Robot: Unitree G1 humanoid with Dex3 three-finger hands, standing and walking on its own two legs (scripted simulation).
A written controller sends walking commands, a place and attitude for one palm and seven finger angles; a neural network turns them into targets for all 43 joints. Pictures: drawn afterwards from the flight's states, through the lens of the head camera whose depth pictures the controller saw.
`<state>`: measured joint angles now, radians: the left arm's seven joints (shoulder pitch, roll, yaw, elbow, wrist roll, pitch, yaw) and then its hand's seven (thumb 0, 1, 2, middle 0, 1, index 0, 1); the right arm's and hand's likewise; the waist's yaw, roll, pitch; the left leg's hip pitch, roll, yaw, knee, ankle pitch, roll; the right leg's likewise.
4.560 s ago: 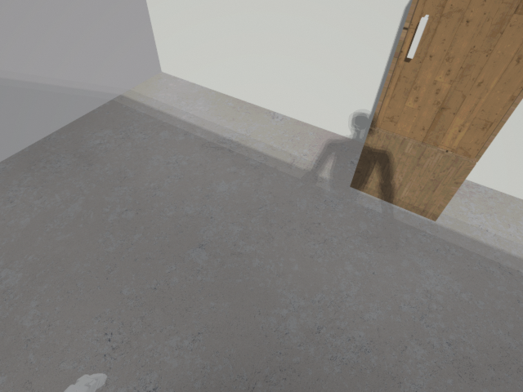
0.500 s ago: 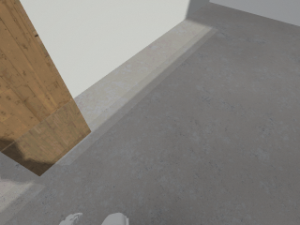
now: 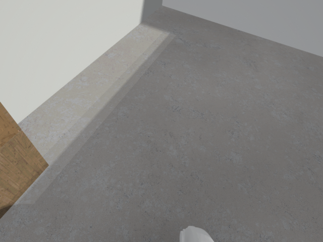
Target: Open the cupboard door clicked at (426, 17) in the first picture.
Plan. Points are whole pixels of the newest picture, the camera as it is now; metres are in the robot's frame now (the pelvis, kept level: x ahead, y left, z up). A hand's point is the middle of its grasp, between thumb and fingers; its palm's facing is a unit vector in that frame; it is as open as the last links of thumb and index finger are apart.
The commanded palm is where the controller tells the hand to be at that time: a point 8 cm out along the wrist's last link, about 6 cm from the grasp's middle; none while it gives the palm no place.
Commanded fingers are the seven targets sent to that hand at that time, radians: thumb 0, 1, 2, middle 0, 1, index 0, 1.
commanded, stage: walk to a spot facing it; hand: left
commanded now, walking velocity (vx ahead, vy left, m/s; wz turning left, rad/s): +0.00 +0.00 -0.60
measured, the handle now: out of the picture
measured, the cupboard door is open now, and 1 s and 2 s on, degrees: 0 0 0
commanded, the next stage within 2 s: turn to face it in 0.10 s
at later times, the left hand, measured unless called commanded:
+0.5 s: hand (130, 203) +0.25 +0.10 -0.16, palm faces -0.14 -0.97 -0.19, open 7.4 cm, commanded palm none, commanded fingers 0.00 0.90 0.90 -0.20 -0.30 -0.20 -0.30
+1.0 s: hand (77, 237) +0.15 +0.23 -0.18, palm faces +0.21 -0.94 -0.26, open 7.4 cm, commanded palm none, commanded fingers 0.00 0.90 0.90 -0.20 -0.30 -0.20 -0.30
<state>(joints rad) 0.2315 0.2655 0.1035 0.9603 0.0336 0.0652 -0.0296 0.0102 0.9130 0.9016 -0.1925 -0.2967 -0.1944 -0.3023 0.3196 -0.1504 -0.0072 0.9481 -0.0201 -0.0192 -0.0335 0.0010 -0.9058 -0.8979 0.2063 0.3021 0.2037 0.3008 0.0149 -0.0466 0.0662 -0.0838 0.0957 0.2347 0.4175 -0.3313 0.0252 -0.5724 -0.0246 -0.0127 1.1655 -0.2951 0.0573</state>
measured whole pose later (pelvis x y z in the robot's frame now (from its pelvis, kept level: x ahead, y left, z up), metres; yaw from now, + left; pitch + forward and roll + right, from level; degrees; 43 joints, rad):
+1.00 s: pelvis +0.11 -0.01 +0.00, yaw +10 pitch +2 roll -3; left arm 0.16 0.27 0.09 0.95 0.02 0.05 0.02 0.01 0.91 0.90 -0.19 -0.30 -0.19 -0.30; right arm 0.23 -0.19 -0.05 0.93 -0.02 0.02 0.00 0.00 -0.91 -0.90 0.21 0.30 0.20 0.30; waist -0.01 -0.02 0.07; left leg -0.30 0.00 0.02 0.46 -0.20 0.06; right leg -0.49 -0.09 0.00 1.09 -0.38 0.10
